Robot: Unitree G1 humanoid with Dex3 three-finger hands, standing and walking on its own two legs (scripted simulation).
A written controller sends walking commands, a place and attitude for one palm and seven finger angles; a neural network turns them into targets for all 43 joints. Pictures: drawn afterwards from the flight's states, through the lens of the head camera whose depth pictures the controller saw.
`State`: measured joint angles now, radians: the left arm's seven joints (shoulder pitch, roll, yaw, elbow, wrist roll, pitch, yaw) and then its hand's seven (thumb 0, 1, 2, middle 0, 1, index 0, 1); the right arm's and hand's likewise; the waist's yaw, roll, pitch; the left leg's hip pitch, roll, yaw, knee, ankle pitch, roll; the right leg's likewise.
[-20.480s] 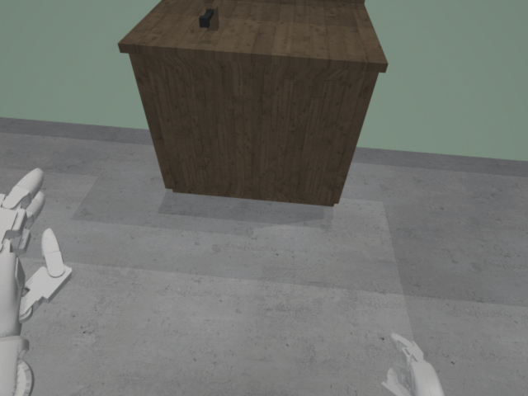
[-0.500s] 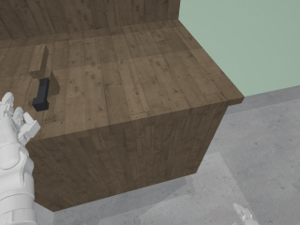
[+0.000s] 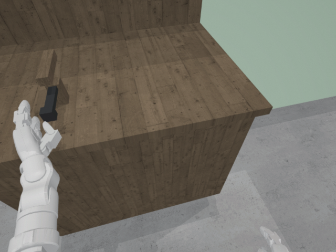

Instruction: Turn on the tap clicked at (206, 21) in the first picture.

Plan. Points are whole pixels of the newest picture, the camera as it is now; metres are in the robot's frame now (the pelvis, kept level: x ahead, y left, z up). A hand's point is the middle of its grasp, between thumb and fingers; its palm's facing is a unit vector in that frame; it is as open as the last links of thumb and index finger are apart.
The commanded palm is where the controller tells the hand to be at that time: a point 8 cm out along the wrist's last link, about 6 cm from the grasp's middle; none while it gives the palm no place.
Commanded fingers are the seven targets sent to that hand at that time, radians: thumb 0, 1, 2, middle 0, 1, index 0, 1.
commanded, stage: push the lever round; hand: left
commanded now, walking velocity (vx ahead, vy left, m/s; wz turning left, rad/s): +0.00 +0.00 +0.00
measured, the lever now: (48, 114) +0.39 +0.32 +0.12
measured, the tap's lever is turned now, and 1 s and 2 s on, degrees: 0 13 46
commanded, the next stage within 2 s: none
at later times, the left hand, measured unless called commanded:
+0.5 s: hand (71, 128) +0.36 +0.26 +0.11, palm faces +0.67 -0.74 -0.04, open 7.6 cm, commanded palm +0.32 +0.28 +0.11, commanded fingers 0.00 0.90 0.90 -0.15 -0.15 -0.15 -0.15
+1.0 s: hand (83, 124) +0.38 +0.24 +0.11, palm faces +0.76 -0.65 -0.05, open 7.9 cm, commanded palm +0.34 +0.25 +0.11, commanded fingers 0.00 0.90 0.90 -0.15 -0.15 -0.15 -0.15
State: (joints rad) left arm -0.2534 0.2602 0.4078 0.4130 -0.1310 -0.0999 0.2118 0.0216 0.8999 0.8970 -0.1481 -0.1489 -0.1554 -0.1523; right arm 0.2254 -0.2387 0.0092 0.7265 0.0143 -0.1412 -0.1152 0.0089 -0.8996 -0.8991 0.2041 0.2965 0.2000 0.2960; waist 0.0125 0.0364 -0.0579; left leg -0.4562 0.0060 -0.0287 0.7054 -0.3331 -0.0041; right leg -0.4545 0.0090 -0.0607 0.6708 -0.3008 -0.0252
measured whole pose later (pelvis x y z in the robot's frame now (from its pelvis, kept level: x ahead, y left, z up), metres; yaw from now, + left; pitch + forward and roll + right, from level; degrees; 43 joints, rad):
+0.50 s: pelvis +0.00 +0.00 +0.00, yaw +1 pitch +4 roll -1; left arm -0.32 0.15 0.31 0.41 -0.05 -0.06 0.46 0.03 0.94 0.93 -0.15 -0.15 -0.15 -0.15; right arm 0.18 -0.22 0.00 0.74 -0.02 -0.09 -0.11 0.01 -0.90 -0.90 0.20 0.30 0.20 0.30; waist 0.02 0.03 -0.06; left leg -0.45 0.00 -0.03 0.70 -0.32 0.00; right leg -0.44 0.00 -0.07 0.66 -0.30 -0.02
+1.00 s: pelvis -0.01 +0.00 +0.00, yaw +1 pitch +5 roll -1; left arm -0.44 0.08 0.29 0.50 0.02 -0.03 0.67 0.02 0.90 0.90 -0.15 -0.15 -0.13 -0.15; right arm 0.17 -0.21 -0.01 0.76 -0.04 -0.04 -0.09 0.01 -0.90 -0.90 0.20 0.30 0.20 0.30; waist 0.00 0.04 -0.08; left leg -0.47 0.00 -0.04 0.71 -0.32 -0.01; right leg -0.47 0.00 -0.07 0.68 -0.30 -0.03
